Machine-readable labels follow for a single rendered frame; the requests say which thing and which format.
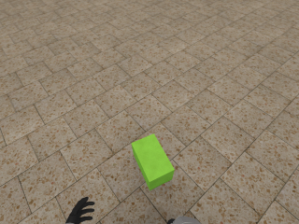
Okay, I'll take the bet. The left robot hand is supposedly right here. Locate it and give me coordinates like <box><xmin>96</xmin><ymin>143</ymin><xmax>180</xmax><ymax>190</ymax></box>
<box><xmin>65</xmin><ymin>196</ymin><xmax>95</xmax><ymax>224</ymax></box>

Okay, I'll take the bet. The carton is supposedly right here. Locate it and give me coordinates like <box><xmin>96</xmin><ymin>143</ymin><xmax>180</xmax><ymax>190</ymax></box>
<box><xmin>131</xmin><ymin>133</ymin><xmax>175</xmax><ymax>190</ymax></box>

